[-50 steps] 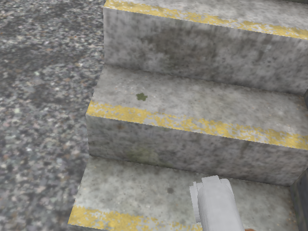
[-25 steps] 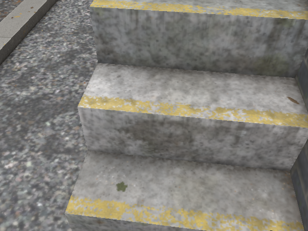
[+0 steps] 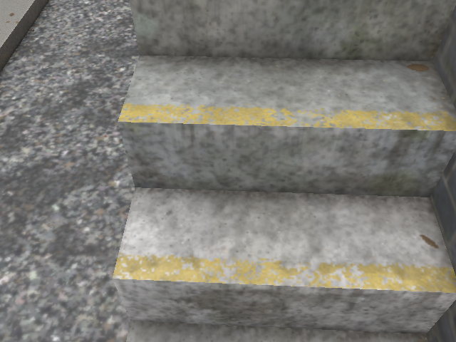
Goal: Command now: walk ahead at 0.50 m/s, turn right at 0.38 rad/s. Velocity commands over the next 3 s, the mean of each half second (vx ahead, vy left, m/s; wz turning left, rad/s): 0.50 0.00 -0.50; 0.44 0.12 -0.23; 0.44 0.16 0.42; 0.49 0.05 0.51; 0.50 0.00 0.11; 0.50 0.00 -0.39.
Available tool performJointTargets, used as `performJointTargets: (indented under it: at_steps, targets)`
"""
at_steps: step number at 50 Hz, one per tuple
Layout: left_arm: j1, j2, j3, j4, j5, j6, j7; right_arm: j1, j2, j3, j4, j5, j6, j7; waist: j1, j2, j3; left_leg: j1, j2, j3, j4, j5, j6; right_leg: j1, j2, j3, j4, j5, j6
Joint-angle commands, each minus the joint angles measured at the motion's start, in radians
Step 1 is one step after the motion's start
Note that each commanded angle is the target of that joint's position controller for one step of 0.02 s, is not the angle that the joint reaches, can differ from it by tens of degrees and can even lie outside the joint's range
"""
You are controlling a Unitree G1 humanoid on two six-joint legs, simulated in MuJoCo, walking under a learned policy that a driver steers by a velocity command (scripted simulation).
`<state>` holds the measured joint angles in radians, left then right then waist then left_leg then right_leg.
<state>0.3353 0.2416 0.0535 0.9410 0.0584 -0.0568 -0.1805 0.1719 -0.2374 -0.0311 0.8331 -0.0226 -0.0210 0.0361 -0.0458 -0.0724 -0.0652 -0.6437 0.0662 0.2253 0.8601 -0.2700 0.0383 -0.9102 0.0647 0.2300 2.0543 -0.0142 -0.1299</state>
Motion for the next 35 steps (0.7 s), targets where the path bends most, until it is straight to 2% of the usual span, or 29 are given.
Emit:
performJointTargets:
  at_steps: [1,3,4,5,7,9,10,11,13,14,15,16,17,18,20,21,23,24,25,26,27,28,29,30,31,32,33,34,35]
  targets:
    - [0.142,-0.009,-0.023,-0.080,-0.002,0.019,-0.003,-0.162,0.003,0.034,-0.017,-0.016,-0.113,-0.015,0.147,0.084,-0.037,0.066,0.225,-0.173,-0.518,-0.110,0.109,-0.097,-0.060,-0.064,-0.027,-0.269,0.052]
    - [0.218,0.074,-0.001,-0.044,-0.037,0.020,0.009,-0.286,-0.142,-0.002,-0.074,-0.044,-0.108,-0.011,0.177,0.170,-0.061,-0.123,0.191,-0.037,-0.658,-0.099,0.114,0.217,-0.022,-0.186,-0.062,-0.260,0.086]
    - [0.293,0.098,0.018,-0.006,-0.037,0.011,0.009,-0.375,-0.234,-0.027,-0.114,-0.040,-0.107,0.003,0.210,0.148,-0.063,-0.153,0.189,-0.004,-0.681,-0.137,0.121,0.306,-0.020,-0.191,-0.192,-0.251,0.122]
    - [0.279,0.109,0.022,-0.008,-0.036,0.001,0.000,-0.352,-0.267,-0.042,-0.112,-0.033,-0.112,0.000,0.205,0.125,-0.064,-0.051,0.187,-0.005,-0.653,-0.159,0.094,0.314,-0.041,-0.203,-0.419,-0.230,0.148]
    - [0.206,0.120,0.017,-0.017,-0.044,-0.010,-0.020,-0.282,-0.295,-0.041,-0.099,-0.030,-0.103,-0.021,0.148,0.147,-0.042,0.190,0.266,-0.055,-0.659,-0.135,0.142,0.289,-0.045,-0.226,-0.722,-0.331,0.146]
    - [0.221,0.095,-0.004,-0.032,-0.038,0.005,-0.019,-0.303,-0.267,-0.033,-0.122,-0.039,-0.078,-0.036,0.151,0.215,-0.028,0.300,0.306,-0.112,-0.641,-0.139,0.162,0.330,-0.049,-0.179,-0.929,-0.345,0.124]
    - [0.248,0.033,-0.017,-0.039,-0.039,0.013,-0.008,-0.318,-0.274,-0.051,-0.109,-0.005,-0.067,-0.034,0.156,0.222,-0.027,0.357,0.300,-0.117,-0.598,-0.191,0.140,0.348,-0.080,-0.186,-1.110,-0.335,0.116]
    - [0.272,0.011,-0.025,-0.042,-0.046,0.016,-0.004,-0.326,-0.243,-0.048,-0.097,0.016,-0.051,-0.036,0.173,0.168,-0.003,0.386,0.285,-0.118,-0.514,-0.222,0.151,0.382,-0.055,-0.230,-1.346,-0.357,0.095]
    - [0.299,0.010,-0.019,-0.018,-0.025,0.009,-0.003,-0.243,-0.130,-0.027,-0.073,-0.005,-0.017,-0.015,0.118,0.078,0.015,0.306,0.232,-0.075,-0.232,-0.116,0.181,0.479,0.011,-0.241,-1.549,-0.223,0.031]
    - [0.372,0.018,-0.015,0.005,-0.009,0.006,0.008,-0.222,-0.040,-0.005,-0.049,-0.016,-0.005,0.001,0.122,-0.007,0.002,0.152,0.171,-0.042,0.057,0.045,0.159,0.540,-0.010,-0.059,-1.558,-0.132,-0.045]
    - [0.404,0.110,-0.010,-0.016,-0.022,-0.004,0.016,-0.198,0.004,0.009,-0.058,-0.022,-0.012,0.005,0.087,-0.174,-0.034,-0.093,0.019,-0.023,0.354,-0.019,0.102,0.586,-0.106,0.276,-1.577,0.100,-0.184]
    - [0.440,0.203,0.013,-0.016,-0.032,-0.037,0.033,-0.055,-0.005,0.016,-0.027,-0.052,-0.040,0.019,0.094,-0.364,-0.102,-0.399,-0.071,-0.159,0.669,-0.114,0.030,0.755,-0.225,0.677,-1.732,-0.284,-0.292]
    - [0.446,0.112,-0.010,0.022,-0.026,-0.053,0.043,-0.193,0.007,0.024,-0.027,-0.025,-0.053,0.008,0.163,-0.300,-0.022,-0.560,-0.089,-0.253,1.020,-0.108,0.043,0.756,-0.227,0.691,-1.721,-0.347,-0.261]
    - [0.466,0.065,-0.030,0.057,-0.032,-0.052,0.038,-0.324,-0.056,0.011,-0.046,-0.015,-0.062,-0.030,0.214,-0.168,0.019,-0.700,-0.103,-0.279,1.315,-0.133,0.060,0.785,-0.243,0.577,-1.632,-0.130,-0.239]
    - [0.429,0.006,-0.072,0.103,-0.048,-0.039,0.047,-0.502,-0.148,-0.004,-0.127,-0.015,-0.070,-0.059,0.233,0.013,-0.014,-0.814,-0.050,-0.256,1.334,-0.290,0.069,0.822,-0.262,0.448,-1.533,0.107,-0.209]
    - [0.508,-0.030,-0.090,0.184,-0.017,-0.015,0.056,-0.570,-0.118,0.009,-0.176,-0.007,-0.075,-0.070,0.248,0.012,-0.053,-0.923,-0.046,-0.330,1.429,-0.448,0.118,0.902,-0.292,0.483,-1.511,0.143,-0.207]
    - [0.581,-0.061,-0.091,0.299,0.008,-0.005,0.110,-0.648,-0.054,0.055,-0.261,-0.015,-0.078,-0.091,0.233,-0.074,-0.101,-1.146,-0.050,-0.382,1.374,-0.697,0.161,1.062,-0.310,0.472,-1.517,0.313,-0.166]
    - [0.496,-0.081,-0.086,0.294,0.003,-0.002,0.128,-0.631,-0.037,0.067,-0.275,-0.028,-0.076,-0.093,0.171,0.021,-0.161,-1.047,-0.025,-0.345,1.190,-0.632,0.157,0.987,-0.263,0.380,-1.553,0.233,-0.121]
    - [0.399,-0.019,-0.070,0.261,0.012,-0.009,0.107,-0.708,-0.058,0.069,-0.332,-0.022,-0.058,-0.115,0.123,0.089,-0.167,-0.799,-0.001,-0.263,0.879,-0.547,0.142,0.745,-0.178,0.319,-1.633,0.207,-0.102]
    - [0.190,0.060,-0.036,0.159,-0.003,-0.013,0.084,-0.632,-0.049,0.075,-0.317,-0.014,-0.038,-0.121,0.036,0.106,-0.195,-0.398,-0.002,-0.209,0.720,-0.368,0.136,0.413,-0.120,0.224,-1.732,0.200,-0.098]
    - [0.193,0.248,0.028,0.154,-0.056,-0.003,0.039,-0.687,0.018,0.115,-0.348,0.003,0.025,-0.074,-0.039,-0.041,-0.116,0.005,-0.128,-0.070,0.624,-0.694,0.037,0.050,-0.194,0.266,-1.969,0.704,-0.239]
    - [0.208,0.230,0.013,0.151,-0.054,-0.034,0.012,-0.629,0.049,0.114,-0.277,0.009,0.040,-0.018,-0.044,-0.034,-0.112,0.134,-0.165,0.026,0.757,-0.479,0.017,0.071,-0.265,0.268,-1.947,1.221,-0.273]
    - [0.159,0.192,0.007,0.162,-0.041,-0.053,-0.008,-0.297,0.010,0.095,-0.132,-0.001,0.062,-0.001,-0.120,-0.094,-0.084,0.028,-0.162,-0.058,0.672,-0.146,0.070,0.361,-0.290,0.165,-1.822,1.651,-0.229]
    - [0.303,0.125,0.002,0.186,-0.022,-0.063,-0.013,-0.248,-0.065,0.062,-0.088,-0.015,0.069,0.000,-0.039,-0.015,-0.245,0.079,-0.194,-0.073,0.466,-0.074,0.117,0.556,-0.223,0.070,-1.683,1.946,-0.206]
    - [0.382,0.085,-0.008,0.222,0.029,-0.045,-0.041,-0.186,-0.049,0.058,-0.037,-0.026,0.078,0.005,-0.011,0.035,-0.338,0.178,-0.202,-0.215,0.347,-0.079,0.169,0.595,-0.214,0.088,-1.566,1.943,-0.217]
    - [0.371,0.055,-0.007,0.246,0.072,-0.017,-0.067,-0.105,-0.043,0.043,-0.010,-0.025,0.085,-0.012,-0.035,0.051,-0.309,0.277,-0.195,-0.312,0.199,-0.070,0.165,0.535,-0.203,0.091,-1.483,1.749,-0.230]
    - [0.065,-0.061,0.004,0.028,-0.091,-0.084,0.154,-0.013,-0.026,0.000,0.041,-0.044,0.059,-0.039,-0.071,0.223,-0.216,0.477,-0.045,-0.538,0.139,-0.458,0.273,0.277,-0.044,-0.034,-1.059,1.192,-0.058]
    - [-0.141,-0.027,-0.005,-0.036,-0.071,-0.087,0.231,0.027,0.002,0.002,0.123,-0.033,0.082,-0.072,-0.153,0.368,-0.145,0.275,0.107,-0.877,-0.231,-0.533,0.393,0.101,0.085,-0.078,-0.437,0.119,0.002]
    - [-0.205,-0.102,-0.016,-0.161,-0.005,-0.067,0.279,-0.036,-0.043,-0.021,0.143,-0.039,0.077,-0.089,-0.066,0.209,0.024,0.121,0.131,-0.956,-0.355,-0.628,0.360,-0.115,0.095,0.042,0.067,-0.094,0.013]
